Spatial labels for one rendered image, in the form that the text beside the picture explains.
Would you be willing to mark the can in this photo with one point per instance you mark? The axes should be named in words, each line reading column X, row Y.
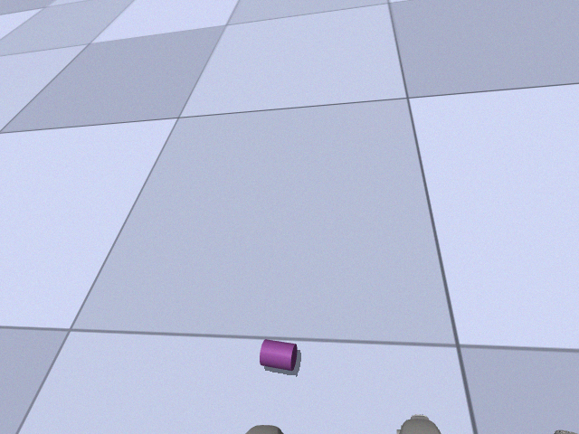
column 279, row 355

